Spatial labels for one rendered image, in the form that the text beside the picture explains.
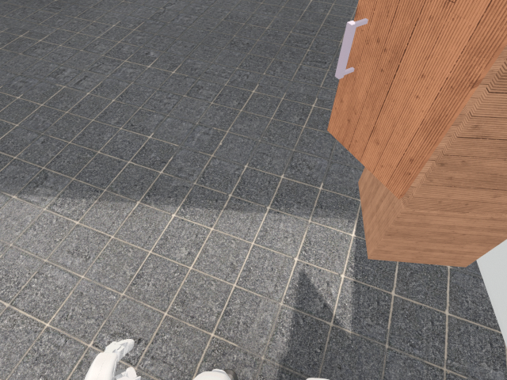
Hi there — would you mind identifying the handle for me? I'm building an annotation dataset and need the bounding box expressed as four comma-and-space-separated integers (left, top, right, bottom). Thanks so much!
335, 18, 368, 79

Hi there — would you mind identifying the cupboard door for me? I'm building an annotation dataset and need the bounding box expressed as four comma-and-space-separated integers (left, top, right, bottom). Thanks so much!
327, 0, 507, 199

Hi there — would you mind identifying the left robot hand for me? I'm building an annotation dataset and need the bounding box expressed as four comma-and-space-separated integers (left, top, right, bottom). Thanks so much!
84, 339, 141, 380

